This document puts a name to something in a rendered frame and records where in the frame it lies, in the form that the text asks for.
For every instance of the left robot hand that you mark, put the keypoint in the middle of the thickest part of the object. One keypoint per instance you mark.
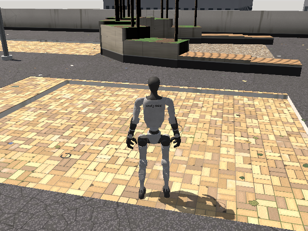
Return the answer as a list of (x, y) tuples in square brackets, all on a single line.
[(128, 142)]

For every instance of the robot left foot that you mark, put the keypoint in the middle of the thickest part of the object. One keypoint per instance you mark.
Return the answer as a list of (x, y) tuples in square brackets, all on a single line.
[(141, 194)]

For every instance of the robot right upper arm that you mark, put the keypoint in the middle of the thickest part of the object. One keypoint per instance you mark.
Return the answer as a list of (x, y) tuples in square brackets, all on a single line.
[(171, 110)]

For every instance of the right robot thigh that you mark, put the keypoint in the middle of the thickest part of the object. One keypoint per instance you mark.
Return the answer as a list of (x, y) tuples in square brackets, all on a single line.
[(165, 145)]

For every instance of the robot right forearm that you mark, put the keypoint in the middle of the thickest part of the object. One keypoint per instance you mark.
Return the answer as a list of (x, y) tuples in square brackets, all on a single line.
[(175, 129)]

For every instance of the robot left forearm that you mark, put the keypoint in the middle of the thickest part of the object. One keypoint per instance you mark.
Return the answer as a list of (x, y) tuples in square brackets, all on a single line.
[(131, 129)]

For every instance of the robot left upper arm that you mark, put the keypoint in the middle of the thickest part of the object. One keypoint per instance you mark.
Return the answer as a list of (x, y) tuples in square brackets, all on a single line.
[(136, 110)]

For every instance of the right robot hand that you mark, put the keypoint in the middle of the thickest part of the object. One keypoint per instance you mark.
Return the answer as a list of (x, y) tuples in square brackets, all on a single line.
[(177, 140)]

